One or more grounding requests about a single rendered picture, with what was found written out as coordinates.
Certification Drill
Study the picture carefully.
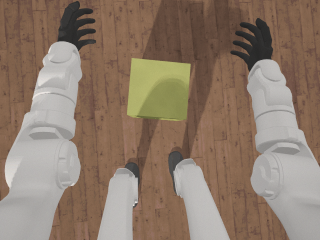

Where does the left robot forearm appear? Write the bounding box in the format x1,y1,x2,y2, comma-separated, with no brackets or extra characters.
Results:
5,41,83,186

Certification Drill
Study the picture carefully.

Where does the right robot forearm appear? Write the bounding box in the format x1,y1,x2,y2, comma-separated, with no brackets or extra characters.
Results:
247,59,320,168

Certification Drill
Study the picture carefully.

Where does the left robot foot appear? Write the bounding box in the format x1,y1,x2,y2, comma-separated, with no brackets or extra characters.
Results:
124,162,140,208

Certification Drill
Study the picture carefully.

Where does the left robot upper arm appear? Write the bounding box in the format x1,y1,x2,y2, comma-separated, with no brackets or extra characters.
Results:
0,138,81,240

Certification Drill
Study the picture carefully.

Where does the carton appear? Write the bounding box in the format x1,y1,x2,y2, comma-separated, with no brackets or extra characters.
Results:
127,58,191,121

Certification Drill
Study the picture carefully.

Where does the right robot upper arm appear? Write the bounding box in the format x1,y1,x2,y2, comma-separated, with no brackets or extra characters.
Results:
250,152,320,240

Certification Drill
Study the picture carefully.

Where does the left robot shin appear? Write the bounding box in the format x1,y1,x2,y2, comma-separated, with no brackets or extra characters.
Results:
108,168,134,188

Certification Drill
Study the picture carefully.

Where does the robot right hand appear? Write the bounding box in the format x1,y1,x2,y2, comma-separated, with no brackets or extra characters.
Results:
230,18,273,72

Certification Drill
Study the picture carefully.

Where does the robot left hand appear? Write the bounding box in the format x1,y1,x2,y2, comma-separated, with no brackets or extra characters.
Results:
57,1,96,51

